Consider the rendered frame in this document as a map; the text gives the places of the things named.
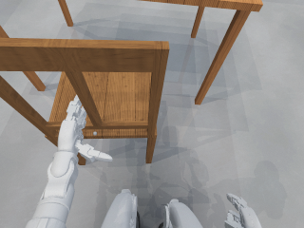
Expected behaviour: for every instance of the left robot forearm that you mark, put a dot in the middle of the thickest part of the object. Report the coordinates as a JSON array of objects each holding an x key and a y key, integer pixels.
[{"x": 55, "y": 203}]

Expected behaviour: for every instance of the left robot hand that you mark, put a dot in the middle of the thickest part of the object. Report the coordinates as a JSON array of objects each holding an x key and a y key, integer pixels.
[{"x": 71, "y": 130}]

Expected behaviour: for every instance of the robot left thigh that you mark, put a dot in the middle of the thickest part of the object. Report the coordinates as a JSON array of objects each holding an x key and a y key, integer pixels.
[{"x": 122, "y": 209}]

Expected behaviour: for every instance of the robot left shin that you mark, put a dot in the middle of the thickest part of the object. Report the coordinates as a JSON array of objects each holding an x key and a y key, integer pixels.
[{"x": 132, "y": 221}]

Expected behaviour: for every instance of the chair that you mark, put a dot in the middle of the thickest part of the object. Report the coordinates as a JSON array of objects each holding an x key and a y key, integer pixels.
[{"x": 118, "y": 82}]

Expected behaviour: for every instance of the right robot hand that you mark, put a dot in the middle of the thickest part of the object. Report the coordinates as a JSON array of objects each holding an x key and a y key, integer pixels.
[{"x": 246, "y": 218}]

